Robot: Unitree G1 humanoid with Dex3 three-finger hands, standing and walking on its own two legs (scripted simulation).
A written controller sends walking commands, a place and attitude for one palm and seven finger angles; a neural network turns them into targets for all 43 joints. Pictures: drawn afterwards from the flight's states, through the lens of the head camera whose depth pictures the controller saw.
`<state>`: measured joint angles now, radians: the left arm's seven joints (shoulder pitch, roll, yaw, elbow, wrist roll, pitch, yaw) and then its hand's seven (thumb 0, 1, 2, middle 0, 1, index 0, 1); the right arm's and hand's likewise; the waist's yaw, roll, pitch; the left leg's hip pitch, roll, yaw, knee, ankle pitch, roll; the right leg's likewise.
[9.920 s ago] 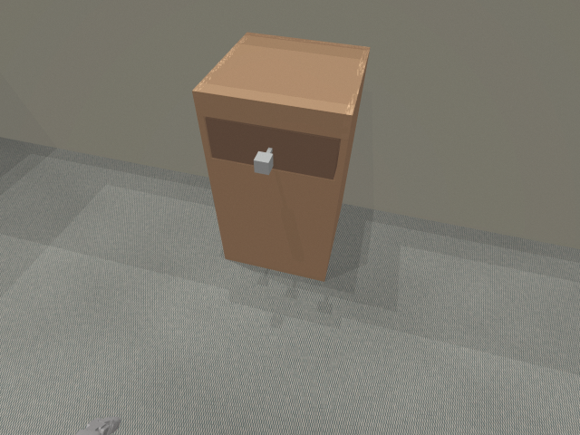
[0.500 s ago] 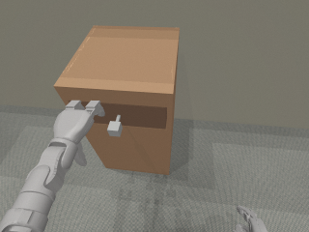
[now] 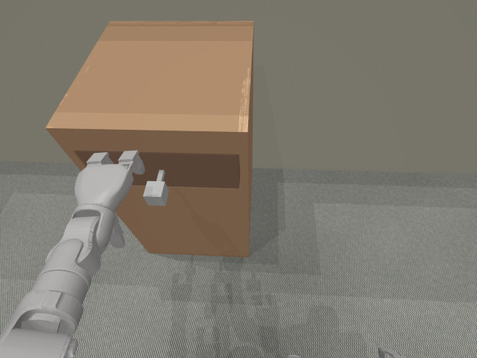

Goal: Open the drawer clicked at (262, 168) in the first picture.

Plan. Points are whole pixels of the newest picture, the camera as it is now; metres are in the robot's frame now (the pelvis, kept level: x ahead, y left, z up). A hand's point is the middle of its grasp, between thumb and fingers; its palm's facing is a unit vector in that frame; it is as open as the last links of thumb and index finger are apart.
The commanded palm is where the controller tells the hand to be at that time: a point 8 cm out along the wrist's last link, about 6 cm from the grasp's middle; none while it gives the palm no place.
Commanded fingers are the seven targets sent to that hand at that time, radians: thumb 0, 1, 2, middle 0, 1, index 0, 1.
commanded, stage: move the hooked fingers above the handle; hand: left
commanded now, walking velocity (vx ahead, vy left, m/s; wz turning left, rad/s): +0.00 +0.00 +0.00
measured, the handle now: (158, 185) +0.50 +0.23 -0.13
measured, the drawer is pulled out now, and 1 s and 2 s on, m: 0.00 0.00 0.00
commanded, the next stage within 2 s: none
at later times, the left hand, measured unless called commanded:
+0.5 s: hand (142, 194) +0.43 +0.23 -0.05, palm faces -0.14 -0.01 -0.99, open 13.8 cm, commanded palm +0.43 +0.23 +0.01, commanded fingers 0.00 -0.50 0.30 -0.30 -1.20 -0.30 -1.20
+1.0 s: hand (144, 189) +0.44 +0.23 -0.05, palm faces -0.11 -0.03 -0.99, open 13.8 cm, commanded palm +0.44 +0.23 +0.00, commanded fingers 0.00 -0.50 0.30 -0.30 -1.20 -0.30 -1.20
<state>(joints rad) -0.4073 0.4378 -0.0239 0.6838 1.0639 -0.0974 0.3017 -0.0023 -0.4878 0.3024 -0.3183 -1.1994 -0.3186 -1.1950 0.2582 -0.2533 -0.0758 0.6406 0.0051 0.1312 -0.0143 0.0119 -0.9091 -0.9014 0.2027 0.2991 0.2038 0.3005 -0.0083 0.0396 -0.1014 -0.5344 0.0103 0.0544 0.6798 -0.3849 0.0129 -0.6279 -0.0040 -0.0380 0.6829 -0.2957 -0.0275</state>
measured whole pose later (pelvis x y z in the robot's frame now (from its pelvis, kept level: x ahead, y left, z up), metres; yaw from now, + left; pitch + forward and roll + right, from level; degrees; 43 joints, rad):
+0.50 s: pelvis -0.02 +0.01 -0.03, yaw +0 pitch +21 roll +0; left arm -0.71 0.45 -0.03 1.03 1.11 -0.11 0.35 0.00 -0.49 0.30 -0.32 -1.20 -0.32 -1.19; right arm 0.33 -0.25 -0.07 0.68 -0.03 0.12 -0.01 0.01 -0.91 -0.90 0.20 0.30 0.21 0.30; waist -0.09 0.04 -0.14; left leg -0.83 0.01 0.06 0.90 -0.44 0.03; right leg -0.91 -0.01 -0.03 0.86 -0.33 -0.01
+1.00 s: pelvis -0.02 +0.01 -0.04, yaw +0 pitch +23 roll -1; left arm -0.74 0.49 -0.02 1.03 1.12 -0.15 0.35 0.00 -0.49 0.30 -0.33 -1.20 -0.33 -1.20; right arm 0.34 -0.25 -0.05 0.68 -0.03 0.12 -0.03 0.01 -0.91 -0.90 0.21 0.30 0.21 0.30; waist -0.11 0.04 -0.16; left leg -0.90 0.01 0.05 0.96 -0.47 0.03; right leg -0.97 -0.01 -0.04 0.91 -0.34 -0.01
